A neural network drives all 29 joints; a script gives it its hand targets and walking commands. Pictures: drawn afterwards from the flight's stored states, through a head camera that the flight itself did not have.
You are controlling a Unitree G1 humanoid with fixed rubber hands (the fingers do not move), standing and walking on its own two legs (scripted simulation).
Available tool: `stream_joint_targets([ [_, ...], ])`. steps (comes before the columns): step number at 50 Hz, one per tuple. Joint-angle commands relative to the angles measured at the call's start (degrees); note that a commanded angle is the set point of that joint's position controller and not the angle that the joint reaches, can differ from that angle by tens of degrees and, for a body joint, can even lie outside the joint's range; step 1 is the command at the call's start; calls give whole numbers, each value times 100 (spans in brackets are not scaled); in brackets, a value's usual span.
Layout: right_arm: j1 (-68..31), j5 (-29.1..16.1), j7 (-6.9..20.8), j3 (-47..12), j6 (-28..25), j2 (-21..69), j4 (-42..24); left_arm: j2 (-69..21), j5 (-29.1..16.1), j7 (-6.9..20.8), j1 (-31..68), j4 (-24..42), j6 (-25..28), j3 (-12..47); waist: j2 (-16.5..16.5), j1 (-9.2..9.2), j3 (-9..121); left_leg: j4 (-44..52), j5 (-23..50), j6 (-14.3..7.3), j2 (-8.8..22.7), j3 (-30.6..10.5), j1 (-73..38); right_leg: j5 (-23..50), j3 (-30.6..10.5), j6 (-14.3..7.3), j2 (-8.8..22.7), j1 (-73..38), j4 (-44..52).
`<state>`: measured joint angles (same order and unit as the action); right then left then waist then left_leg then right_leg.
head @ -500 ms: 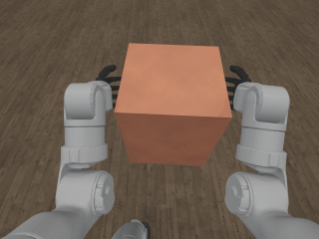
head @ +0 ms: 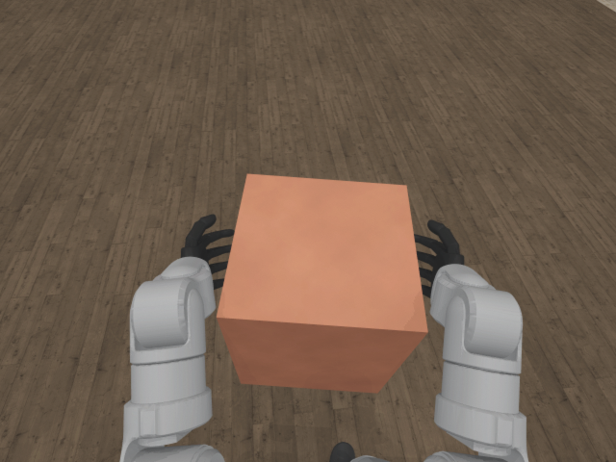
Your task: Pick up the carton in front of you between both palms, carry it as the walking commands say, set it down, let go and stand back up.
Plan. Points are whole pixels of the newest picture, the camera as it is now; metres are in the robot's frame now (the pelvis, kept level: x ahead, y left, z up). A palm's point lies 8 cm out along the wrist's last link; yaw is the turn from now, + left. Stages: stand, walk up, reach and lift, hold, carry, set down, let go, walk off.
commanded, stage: carry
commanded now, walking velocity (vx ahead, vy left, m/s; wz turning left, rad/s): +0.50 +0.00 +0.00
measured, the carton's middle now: (317, 292) +0.33 +0.00 +0.01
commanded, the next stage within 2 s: none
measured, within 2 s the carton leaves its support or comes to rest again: neither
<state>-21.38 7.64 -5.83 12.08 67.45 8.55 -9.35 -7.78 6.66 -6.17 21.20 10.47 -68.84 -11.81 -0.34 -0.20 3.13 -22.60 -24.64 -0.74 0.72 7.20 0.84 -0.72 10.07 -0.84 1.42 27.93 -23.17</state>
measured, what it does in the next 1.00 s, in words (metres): walks ahead: left foot, then right foot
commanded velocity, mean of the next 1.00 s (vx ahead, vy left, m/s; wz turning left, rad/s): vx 0.50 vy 0.00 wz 0.00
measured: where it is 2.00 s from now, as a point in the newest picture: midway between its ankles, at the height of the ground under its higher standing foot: (307, 197)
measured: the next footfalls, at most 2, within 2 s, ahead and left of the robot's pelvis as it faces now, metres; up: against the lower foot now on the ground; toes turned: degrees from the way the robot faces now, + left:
left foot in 0.50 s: +0.51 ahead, +0.14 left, +0.00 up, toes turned +12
right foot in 1.00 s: +0.81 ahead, -0.09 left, +0.00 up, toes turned -12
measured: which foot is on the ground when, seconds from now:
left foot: down 0.00-0.04, up 0.06-0.48, down 0.50-1.00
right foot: down 0.00-0.52, up 0.54-0.98, down 1.00-1.00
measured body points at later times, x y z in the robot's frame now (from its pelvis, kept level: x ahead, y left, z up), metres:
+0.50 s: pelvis +0.33 +0.03 -0.01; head +0.27 +0.04 +0.44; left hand +0.59 +0.18 +0.09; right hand +0.60 -0.12 +0.09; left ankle +0.47 +0.13 -0.73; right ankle +0.14 -0.09 -0.73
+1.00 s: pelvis +0.64 +0.01 +0.00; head +0.60 +0.01 +0.44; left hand +0.91 +0.16 +0.10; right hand +0.91 -0.14 +0.10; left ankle +0.47 +0.13 -0.73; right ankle +0.77 -0.09 -0.73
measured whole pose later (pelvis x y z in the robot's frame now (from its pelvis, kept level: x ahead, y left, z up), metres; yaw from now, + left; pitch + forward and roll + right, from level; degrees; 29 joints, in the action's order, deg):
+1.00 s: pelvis +0.64 +0.01 +0.00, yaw +0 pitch +3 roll +1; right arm -9.4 7.0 -4.7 5.1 70.8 7.6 -20.1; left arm -7.5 7.0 -4.4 8.2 22.2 -71.8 -5.6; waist 0.2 -0.7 8.8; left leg -20.5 -25.1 2.6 3.7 11.3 -3.4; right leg -4.4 12.0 -0.9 4.5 26.5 -26.3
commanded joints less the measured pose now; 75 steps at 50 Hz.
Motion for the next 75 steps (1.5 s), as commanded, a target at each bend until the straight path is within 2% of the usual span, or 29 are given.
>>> stream_joint_targets([
  [1, -2575, -2312, 1526, -4435, 85, 5452, -599, -5767, -2224, 1472, 2440, 418, 42, 4443, 78, 195, 2982, -2732, 3304, 72, 677, 109, 900, 408, -1073, -356, 937, -3855, -6],
  [2, -2378, -2300, 1566, -4496, 150, 5631, -674, -5494, -2090, 1504, 2240, 297, 86, 4444, -1371, 154, 3272, -4173, 641, 233, -86, -116, 3030, 513, -3390, -1292, 2235, -5362, 53],
  [3, -2072, -2242, 1592, -4488, 159, 5526, -688, -5559, -2099, 1529, 1874, 336, 89, 4441, -1557, 151, 3022, -4973, -390, 137, -232, -509, 3890, 618, -3824, -1521, 2310, -5329, 394],
  [5, -1932, -2302, 1608, -4574, 99, 5543, -939, -5836, -2167, 1600, 1650, 682, 103, 4523, -423, 153, 2502, -4765, 64, 22, 313, -770, 4099, 858, -2884, -1168, 2050, -4512, 515],
  [6, -2055, -2385, 1616, -4676, 78, 5624, -1064, -5832, -2233, 1613, 1848, 891, 112, 4571, -191, 113, 2243, -4329, 335, 46, 493, -758, 3908, 646, -2514, -985, 1962, -3914, 738],
  [12, -1497, -2401, 1511, -4755, 169, 5354, -1218, -5296, -2408, 1678, 1544, 1246, -40, 4615, -676, 78, 1622, -2212, 1260, 287, 564, -214, 3369, -739, -1096, -769, 1417, -2838, 1460],
  [21, -1514, -2378, 1527, -4595, 466, 4796, -884, -4745, -2231, 1616, 1424, 812, -281, 4430, -774, 121, 512, -709, 2216, 52, 407, 322, 3133, 111, -511, -500, 1275, -2838, 1302],
  [24, -1467, -2375, 1536, -4492, 480, 4780, -710, -4752, -2254, 1586, 1577, 762, -305, 4478, -590, -10, 998, -311, 1632, -63, -56, 889, 1402, 1380, 26, -240, 1000, -2525, -287],
  [25, -1370, -2339, 1543, -4414, 465, 4764, -610, -4722, -2253, 1576, 1573, 776, -310, 4494, -218, -119, 1508, -415, 1359, -92, 176, 598, 17, 1098, 249, -47, 817, -1763, -1467],
  [26, -1294, -2259, 1559, -4344, 416, 4720, -459, -4810, -2295, 1569, 1683, 845, -336, 4554, 1129, -166, 2075, 241, 242, -760, 1737, -2072, -1240, -200, 154, 285, 272, -197, -3334],
  [27, -1233, -2300, 1558, -4350, 356, 4905, -338, -4900, -2301, 1587, 1771, 865, -335, 4582, 2082, -163, 2203, 1050, 815, -1196, 2422, -3753, -1797, -2608, -232, 320, -331, 1066, -4483],
  [28, -1302, -2388, 1572, -4413, 304, 5089, -528, -5139, -2332, 1608, 1779, 818, -282, 4643, 1555, -128, 2097, 856, 1507, -1192, 2401, -3329, -1614, -2639, -825, 153, 75, 1329, -5173],
  [30, -1526, -2492, 1604, -4572, 168, 5543, -810, -5473, -2439, 1651, 1821, 919, -128, 4686, 395, -92, 2013, 780, 1952, -860, 2091, -2256, -732, -2061, -1054, 3, 562, 1156, -4973],
  [31, -1631, -2536, 1622, -4642, 105, 5675, -944, -5564, -2439, 1648, 1798, 964, -59, 4728, 303, -50, 1948, 960, 1639, -690, 1967, -1821, -287, -1786, -1072, 17, 686, 941, -4549],
  [35, -1409, -2628, 1677, -4754, -25, 5656, -1108, -5681, -2296, 1561, 1437, 1096, 134, 4819, 772, -30, 1769, 1532, 859, -629, 1664, -930, 138, -1196, -711, 155, 701, 734, -3240],
  [39, -1200, -2636, 1693, -4808, -11, 5355, -1309, -5447, -2189, 1502, 1135, 1257, 145, 4815, 661, -67, 1463, 1570, 1571, -686, 1520, -479, -179, -625, -391, 265, 629, 829, -1841],
  [46, -1043, -2414, 1555, -4586, 287, 4705, -1331, -4786, -2272, 1500, 1230, 1442, -186, 4714, 861, -108, 815, 1190, 2737, -487, 1386, 18, -537, -203, 32, 76, 385, 456, -575],
  [49, -1191, -2360, 1505, -4536, 416, 4567, -1230, -4598, -2270, 1524, 1233, 1242, -313, 4543, 687, 6, 1078, -183, 3639, -254, 1143, 479, -213, -671, 536, -27, -17, -1092, -132],
  [50, -1244, -2356, 1490, -4539, 458, 4517, -1190, -4554, -2249, 1534, 1212, 1142, -338, 4471, 348, 92, 1460, -1315, 3513, -75, 943, 661, 472, -940, 352, -53, 85, -2314, -200],
  [51, -1368, -2394, 1481, -4575, 517, 4500, -1235, -4471, -2170, 1540, 1120, 1033, -352, 4402, -734, 177, 1803, -2933, 2257, 196, 514, 677, 1891, -1820, -1867, -464, 1423, -3399, 375],
  [52, -1591, -2420, 1476, -4659, 555, 4620, -1327, -4550, -2210, 1568, 1285, 892, -320, 4370, -2048, 171, 1981, -4292, -166, 319, -169, 261, 3602, -1606, -3805, -1136, 2418, -4460, 951],
  [53, -1596, -2444, 1494, -4665, 537, 4764, -1189, -4760, -2309, 1584, 1227, 911, -305, 4375, -1658, 156, 1959, -4956, -346, 137, 137, -496, 3954, -906, -3679, -1180, 2364, -4248, 962],
  [55, -1748, -2524, 1540, -4717, 420, 5129, -1210, -5207, -2385, 1615, 1501, 1089, -214, 4478, -494, 116, 1889, -4990, 203, -32, 614, -690, 3960, -307, -2602, -872, 2080, -3663, 822],
  [56, -1779, -2527, 1548, -4759, 354, 5251, -1236, -5381, -2419, 1632, 1649, 1180, -158, 4547, -294, 82, 1832, -4576, 547, -42, 764, -729, 3752, -355, -2163, -704, 1974, -3277, 955],
  [61, -1575, -2444, 1453, -4852, 158, 5475, -1412, -5394, -2533, 1685, 1619, 1491, -29, 4668, -661, 82, 1603, -3154, 1397, 165, 718, -304, 3697, -835, -1089, -660, 1638, -2983, 1484],
  [65, -1282, -2369, 1391, -4794, 228, 5227, -1509, -5095, -2477, 1667, 1345, 1592, -100, 4620, -642, 99, 1258, -1743, 1965, 229, 569, 52, 3749, 170, -574, -676, 1375, -3293, 1410],
  [71, -1157, -2370, 1490, -4727, 390, 4959, -1262, -4858, -2239, 1628, 1054, 1221, -215, 4500, -865, 122, 727, -567, 2438, -29, 319, 477, 3180, 1241, -130, -426, 1276, -3518, 1087],
  [74, -1087, -2376, 1544, -4635, 373, 4997, -1066, -4886, -2247, 1626, 1186, 1160, -216, 4552, -664, -62, 1312, -192, 1893, -106, -167, 1017, 1017, 2304, 435, -113, 976, -2961, -748],
  [75, -1050, -2362, 1565, -4575, 353, 4990, -1005, -4863, -2250, 1626, 1245, 1156, -209, 4574, -196, -180, 1752, -196, 1477, -136, 394, 276, -348, 1146, 373, 55, 810, -1965, -1967],
])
